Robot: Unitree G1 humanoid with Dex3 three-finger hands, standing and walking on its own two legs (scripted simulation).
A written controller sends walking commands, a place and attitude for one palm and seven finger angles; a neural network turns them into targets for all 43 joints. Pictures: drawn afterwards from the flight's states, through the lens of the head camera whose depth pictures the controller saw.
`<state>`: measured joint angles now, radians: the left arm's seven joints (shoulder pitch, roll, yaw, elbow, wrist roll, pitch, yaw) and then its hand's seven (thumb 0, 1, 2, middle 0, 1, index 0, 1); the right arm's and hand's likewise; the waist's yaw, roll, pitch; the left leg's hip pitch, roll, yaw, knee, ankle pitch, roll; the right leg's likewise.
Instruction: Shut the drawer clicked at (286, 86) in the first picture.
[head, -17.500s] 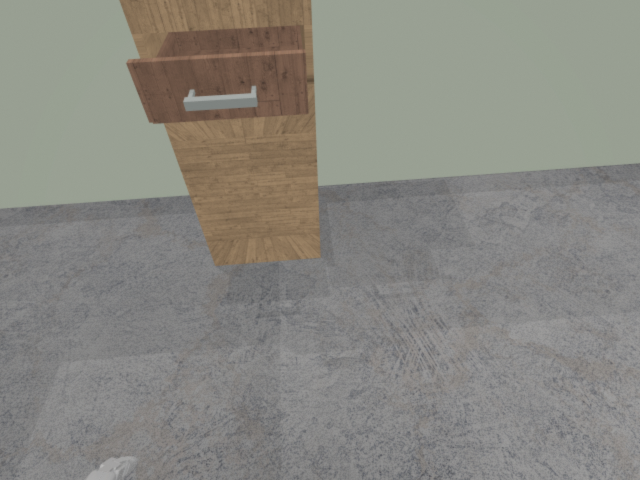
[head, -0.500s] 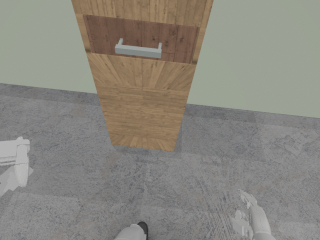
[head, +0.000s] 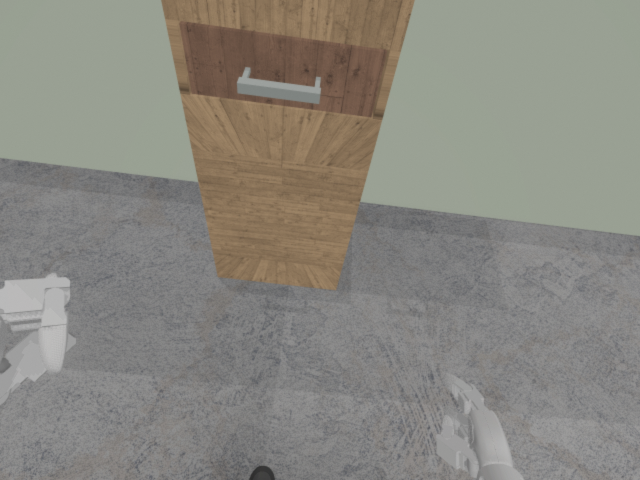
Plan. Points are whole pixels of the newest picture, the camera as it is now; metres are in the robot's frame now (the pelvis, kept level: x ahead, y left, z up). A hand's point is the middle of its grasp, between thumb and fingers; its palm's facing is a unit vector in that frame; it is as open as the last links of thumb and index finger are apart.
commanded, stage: stop stepping back and stand still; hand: left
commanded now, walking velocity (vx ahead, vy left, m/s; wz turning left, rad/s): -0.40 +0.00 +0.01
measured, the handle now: (281, 84) +0.78 +0.15 +0.05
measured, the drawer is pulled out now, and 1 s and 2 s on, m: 0.00 0.00 0.00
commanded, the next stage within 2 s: let the arm hang, fingers relaxed in 0.86 s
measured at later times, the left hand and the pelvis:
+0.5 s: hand out of the picture +0.09 +0.20 +0.15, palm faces +0.39 -0.82 -0.42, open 3.3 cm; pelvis -0.10 -0.03 -0.01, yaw +2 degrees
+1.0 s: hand out of the picture +0.09 +0.25 +0.14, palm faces +0.38 -0.80 -0.47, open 3.3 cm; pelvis -0.11 +0.00 -0.01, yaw +4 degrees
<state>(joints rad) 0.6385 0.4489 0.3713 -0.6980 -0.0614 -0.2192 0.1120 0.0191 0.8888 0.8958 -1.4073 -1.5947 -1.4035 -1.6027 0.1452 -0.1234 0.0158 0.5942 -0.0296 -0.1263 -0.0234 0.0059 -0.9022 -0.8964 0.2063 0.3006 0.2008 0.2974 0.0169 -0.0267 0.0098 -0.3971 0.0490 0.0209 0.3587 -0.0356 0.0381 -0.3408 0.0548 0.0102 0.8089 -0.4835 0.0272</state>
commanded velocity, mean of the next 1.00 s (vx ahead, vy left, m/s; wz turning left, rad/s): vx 0.12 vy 0.04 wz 0.00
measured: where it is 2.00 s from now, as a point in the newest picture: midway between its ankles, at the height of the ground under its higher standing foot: outside the picture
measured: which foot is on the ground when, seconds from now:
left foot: down 0.00-0.14, up 0.16-0.40, down 0.42-0.60, up 0.62-0.82, down 0.84-1.00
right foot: up 0.00-0.12, down 0.14-1.00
